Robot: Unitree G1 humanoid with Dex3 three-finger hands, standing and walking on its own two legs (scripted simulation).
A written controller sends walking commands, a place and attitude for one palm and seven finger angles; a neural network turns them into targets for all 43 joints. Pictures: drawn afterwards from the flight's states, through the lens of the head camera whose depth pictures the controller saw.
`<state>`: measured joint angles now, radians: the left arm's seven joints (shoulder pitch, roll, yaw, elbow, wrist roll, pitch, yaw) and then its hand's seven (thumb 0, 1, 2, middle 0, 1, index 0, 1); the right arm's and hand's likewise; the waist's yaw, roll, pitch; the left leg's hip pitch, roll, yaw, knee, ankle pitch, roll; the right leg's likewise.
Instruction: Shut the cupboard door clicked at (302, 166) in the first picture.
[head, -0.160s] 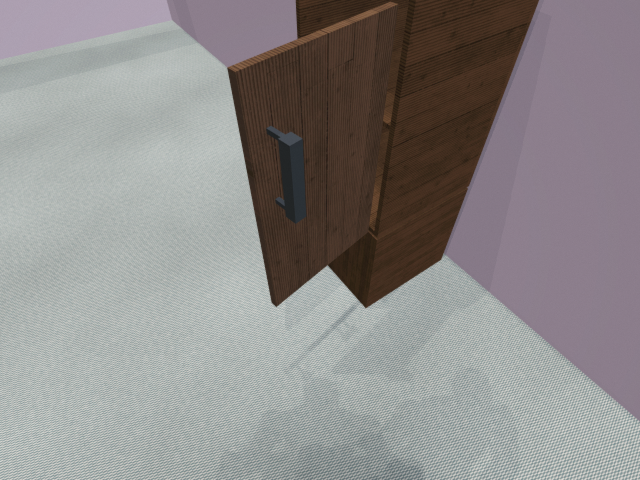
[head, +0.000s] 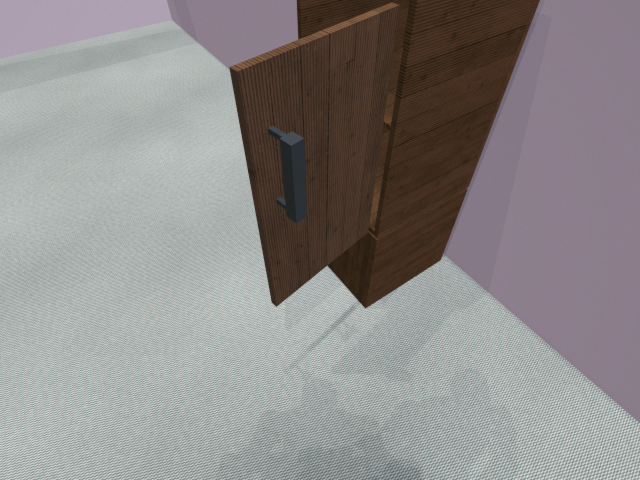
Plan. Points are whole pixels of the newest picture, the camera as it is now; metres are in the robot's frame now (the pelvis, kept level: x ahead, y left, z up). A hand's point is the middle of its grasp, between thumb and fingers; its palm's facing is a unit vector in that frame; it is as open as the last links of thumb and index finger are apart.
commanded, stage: stand and wait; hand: left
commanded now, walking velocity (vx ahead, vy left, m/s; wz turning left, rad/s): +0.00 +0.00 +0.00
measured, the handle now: (286, 175) +0.57 +0.09 +0.05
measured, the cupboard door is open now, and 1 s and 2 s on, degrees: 100 100 100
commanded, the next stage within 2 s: look at it before walking up in 0.12 s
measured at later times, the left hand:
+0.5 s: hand out of the picture +0.03 +0.22 -0.17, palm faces +0.01 -0.96 -0.27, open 7.4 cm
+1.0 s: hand out of the picture +0.03 +0.21 -0.18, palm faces -0.03 -0.97 -0.26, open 7.4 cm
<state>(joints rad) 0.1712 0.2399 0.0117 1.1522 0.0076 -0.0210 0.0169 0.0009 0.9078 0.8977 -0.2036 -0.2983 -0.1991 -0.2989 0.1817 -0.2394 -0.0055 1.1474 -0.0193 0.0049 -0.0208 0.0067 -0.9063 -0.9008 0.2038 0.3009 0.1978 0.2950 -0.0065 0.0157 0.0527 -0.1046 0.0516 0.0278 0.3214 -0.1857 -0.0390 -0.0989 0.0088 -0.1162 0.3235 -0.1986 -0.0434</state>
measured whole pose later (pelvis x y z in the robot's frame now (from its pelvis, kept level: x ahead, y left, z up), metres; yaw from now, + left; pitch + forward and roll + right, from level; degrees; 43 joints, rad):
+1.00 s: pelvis -0.01 +0.01 -0.01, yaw -4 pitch -1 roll +0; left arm 0.20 0.22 0.04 1.11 0.02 0.03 0.01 0.00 0.91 0.90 -0.20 -0.30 -0.20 -0.30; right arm 0.17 -0.21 -0.02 1.09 -0.02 0.03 -0.04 0.01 -0.91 -0.90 0.20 0.30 0.20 0.29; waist 0.01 0.02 0.07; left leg -0.18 0.07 0.08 0.45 -0.25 -0.03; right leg -0.19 0.02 -0.06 0.44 -0.23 -0.04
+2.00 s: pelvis -0.05 -0.02 -0.02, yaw -35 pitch +1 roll +1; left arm 0.18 0.25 0.07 0.90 0.03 0.05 -0.01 0.00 0.91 0.90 -0.20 -0.30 -0.20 -0.30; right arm 0.14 -0.26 -0.06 0.90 -0.01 0.05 -0.03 0.01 -0.91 -0.90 0.20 0.30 0.20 0.29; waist 0.01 -0.01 0.13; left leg -0.44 0.07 0.04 0.98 -0.51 -0.06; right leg -0.36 0.02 0.07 0.63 -0.29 -0.01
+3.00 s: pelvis -0.08 -0.06 -0.03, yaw -71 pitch +1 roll +0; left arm 0.14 0.25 0.07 0.89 0.02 0.03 -0.03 0.00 0.91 0.90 -0.20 -0.30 -0.20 -0.30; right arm 0.22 -0.25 -0.05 0.91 -0.02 0.05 -0.02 0.01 -0.90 -0.90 0.21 0.30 0.20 0.30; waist 0.00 0.02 0.09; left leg -0.37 0.15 0.09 0.84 -0.49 -0.07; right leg -0.31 -0.01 -0.03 0.63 -0.34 -0.02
